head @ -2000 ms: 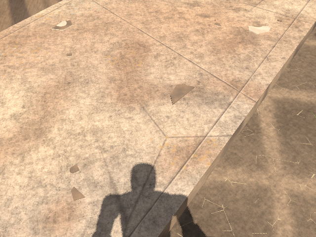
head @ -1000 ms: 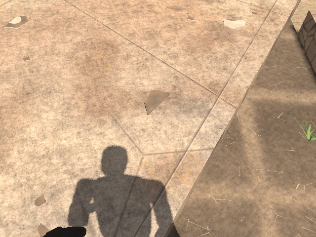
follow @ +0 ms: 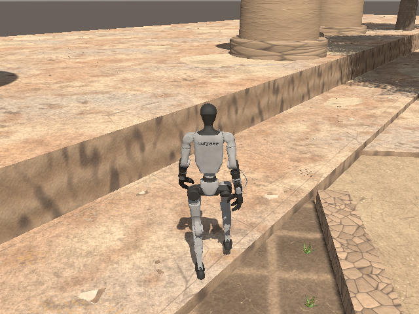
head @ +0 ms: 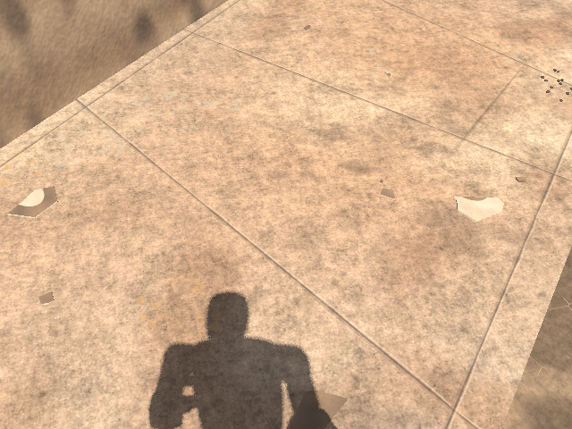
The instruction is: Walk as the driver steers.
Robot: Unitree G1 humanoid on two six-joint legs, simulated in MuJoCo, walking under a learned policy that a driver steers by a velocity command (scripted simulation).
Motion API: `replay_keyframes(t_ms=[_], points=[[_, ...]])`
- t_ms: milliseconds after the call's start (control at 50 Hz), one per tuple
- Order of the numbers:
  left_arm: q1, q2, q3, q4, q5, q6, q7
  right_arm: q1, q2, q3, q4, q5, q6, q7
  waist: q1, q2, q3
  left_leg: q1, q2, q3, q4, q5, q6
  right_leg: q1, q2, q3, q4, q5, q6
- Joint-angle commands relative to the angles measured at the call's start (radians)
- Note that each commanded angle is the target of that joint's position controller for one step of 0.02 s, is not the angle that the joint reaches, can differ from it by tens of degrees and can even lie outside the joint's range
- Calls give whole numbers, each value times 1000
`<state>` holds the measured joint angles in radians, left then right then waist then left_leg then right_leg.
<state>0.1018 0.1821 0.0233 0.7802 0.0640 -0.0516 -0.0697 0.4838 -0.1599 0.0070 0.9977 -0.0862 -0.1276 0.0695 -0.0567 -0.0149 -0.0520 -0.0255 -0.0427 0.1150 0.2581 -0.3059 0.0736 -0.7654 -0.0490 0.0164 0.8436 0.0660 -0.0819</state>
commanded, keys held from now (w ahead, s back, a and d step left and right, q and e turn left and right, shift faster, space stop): w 0.66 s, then w+e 0.34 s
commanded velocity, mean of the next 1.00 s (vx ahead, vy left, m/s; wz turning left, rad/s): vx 0.50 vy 0.00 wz -0.10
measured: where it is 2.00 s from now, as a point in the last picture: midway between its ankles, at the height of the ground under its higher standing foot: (313, 270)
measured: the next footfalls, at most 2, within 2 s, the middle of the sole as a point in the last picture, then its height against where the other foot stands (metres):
right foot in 0.16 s outside the picture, level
left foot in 0.68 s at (245, 373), level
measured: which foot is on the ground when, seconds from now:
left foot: down 0.00-0.20, up 0.22-0.66, down 0.68-1.00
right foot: up 0.00-0.14, down 0.16-0.70, up 0.72-1.00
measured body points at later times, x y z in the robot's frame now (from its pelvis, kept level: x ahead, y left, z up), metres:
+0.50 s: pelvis +0.33 -0.05 +0.00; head +0.35 -0.05 +0.45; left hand +0.26 +0.17 -0.14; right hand +0.52 -0.27 -0.10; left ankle +0.51 +0.11 -0.67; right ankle +0.26 -0.13 -0.74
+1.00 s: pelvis +0.63 -0.01 +0.00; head +0.65 -0.01 +0.45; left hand +0.80 +0.24 -0.11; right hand +0.62 -0.28 -0.13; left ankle +0.61 +0.08 -0.74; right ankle +0.74 -0.20 -0.66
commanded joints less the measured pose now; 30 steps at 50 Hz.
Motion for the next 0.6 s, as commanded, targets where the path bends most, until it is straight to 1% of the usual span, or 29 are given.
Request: replay_keyframes(t_ms=[20, 40, 60, 80, 100, 120, 140, 160, 180, 200, 220, 240, 260, 280, 300, 320, 340, 360, 380, 400, 420, 440, 460, 480, 520, 540, 580, 600], points=[[-181, 43, 8, -111, -7, -9, 0, 93, -134, -15, -2, 10, -11, 17, -3, 79, 95, 136, 288, -162, -85, 534, 185, -79, 7, -27, -162, -34, 5], [-216, 43, 8, -121, -6, -9, 1, 103, -138, -17, 7, 13, -9, 16, -12, 75, 107, 180, 290, -157, -84, 533, 177, -77, 11, -34, -225, -65, 1], [-240, 43, 10, -129, -5, -9, 0, 110, -142, -19, 13, 15, -5, 15, -13, 85, 112, 202, 294, -154, -84, 554, 170, -48, 22, -51, -255, -99, -7], [-253, 47, 14, -133, -4, -9, 0, 108, -145, -20, 17, 14, -1, 12, -5, 89, 116, 207, 303, -152, -81, 606, 164, -6, 31, -64, -269, -130, -17], [-247, 59, 20, -131, -7, -9, 1, 84, -160, -27, 12, 11, 3, 9, 17, 93, 116, 208, 308, -139, -66, 723, 155, 46, 42, -70, -278, -146, -27], [-227, 74, 27, -129, -11, -11, 3, 63, -182, -36, 8, 9, 5, 5, 43, 101, 99, 209, 306, -120, -31, 873, 140, 120, 62, -87, -284, -155, -39], [-176, 98, 38, -117, -22, -16, 5, 33, -203, -46, 4, 6, 8, 1, 90, 92, 70, 189, 290, -83, 44, 1030, 112, 235, 86, -110, -313, -113, -59], [-85, 142, 53, -91, -35, -24, 15, 38, -219, -54, 2, -2, 8, -6, 122, 87, 7, 106, 258, -55, 154, 1140, 66, 439, 101, -107, -284, -46, -88], [109, 190, 68, -30, -34, -33, 25, 83, -166, -43, -16, -10, 1, -17, 149, 25, -177, -109, 188, -37, 389, 1003, 7, 850, 45, -40, -145, 135, -168], [376, 204, 67, 38, -34, -38, 33, 193, -93, -10, -33, -19, -11, -5, 202, -172, -395, -511, 32, -60, 717, 442, -65, 1357, -177, 344, -256, 71, -351], [612, 193, 70, 131, -5, -36, 48, 39, -123, -27, -49, 20, 0, 27, 294, -149, -370, -669, -79, -148, 1067, -239, -64, 1402, -283, 614, -441, 34, -364], [564, 238, 93, 168, 3, -59, 63, -92, -116, -40, -95, 50, -3, 27, 269, -80, -116, -825, -2, -265, 1197, -163, -14, 1191, -265, 552, -485, -103, -258], [392, 224, 95, 145, -11, -66, 69, -167, -140, -49, -107, 35, -12, 8, 211, -48, 46, -820, 81, -264, 1179, -57, 9, 909, -244, 438, -535, -138, -227], [290, 131, 65, 137, -15, -63, 69, -167, -119, -46, -119, 0, -11, -10, 143, -19, 20, -729, 118, -254, 1126, -18, 36, 765, -228, 351, -581, -122, -229], [216, 45, 40, 128, -23, -62, 67, -180, -76, -35, -127, -9, 0, -18, 92, -3, 14, -670, 149, -240, 1090, 17, 38, 666, -213, 294, -614, -69, -224], [181, 4, 26, 116, -24, -60, 65, -178, -32, -24, -133, -9, 15, -19, 53, -12, 5, -630, 162, -231, 1077, 12, 36, 589, -199, 267, -646, -46, -221], [164, -11, 22, 113, -24, -68, 64, -172, -27, -25, -132, 1, 28, -17, 31, -8, 23, -650, 163, -219, 1060, 5, 33, 541, -183, 233, -672, -68, -220], [171, 4, 25, 111, -20, -80, 63, -174, -33, -24, -130, 6, 35, -13, 30, -19, 30, -686, 165, -205, 1031, 37, 29, 524, -163, 199, -688, -81, -216], [189, 18, 24, 114, -11, -89, 57, -201, -42, -25, -138, 9, 38, -12, 31, -21, 41, -716, 172, -187, 984, 106, 21, 499, -149, 162, -698, -45, -213], [210, 31, 23, 116, 5, -97, 51, -236, -52, -25, -148, 7, 39, -10, 37, -12, 39, -730, 176, -171, 907, 193, 7, 492, -136, 129, -699, 17, -211], [227, 41, 22, 117, 15, -101, 45, -279, -57, -25, -162, 9, 39, -7, 43, -6, 35, -719, 177, -151, 805, 290, -10, 481, -119, 92, -687, 94, -203], [209, 156, 44, 130, -85, -83, 62, -367, -113, -45, -207, 130, 26, -58, 31, 40, 102, -687, 175, -145, 704, 316, -37, 430, -121, 86, -710, 142, -156], [244, 161, 41, 137, -99, -78, 71, -421, -106, -35, -221, 135, 16, -76, 54, 30, 95, -641, 156, -128, 595, 363, -49, 425, -108, 67, -718, 136, -132], [283, 162, 37, 152, -95, -76, 77, -461, -96, -32, -229, 128, 9, -82, 72, 6, 98, -601, 135, -111, 496, 409, -55, 440, -94, 48, -726, 112, -116], [354, 171, 38, 181, -93, -67, 82, -542, -99, -34, -248, 126, 13, -75, 109, -31, 112, -586, 107, -98, 370, 472, -60, 531, -98, 46, -740, 16, -106], [377, 162, 37, 194, -93, -62, 83, -570, -102, -35, -258, 125, 17, -68, 115, -38, 121, -594, 106, -109, 324, 485, -56, 590, -115, 52, -733, -9, -101], [403, 156, 40, 213, -93, -47, 85, -606, -111, -39, -277, 124, 20, -56, 114, -41, 133, -626, 101, -125, 255, 454, -36, 727, -156, 57, -701, 28, -91], [403, 158, 43, 217, -89, -38, 88, -607, -123, -44, -280, 122, 18, -50, 104, -41, 125, -624, 94, -126, 231, 414, -22, 791, -171, 57, -663, 92, -82]])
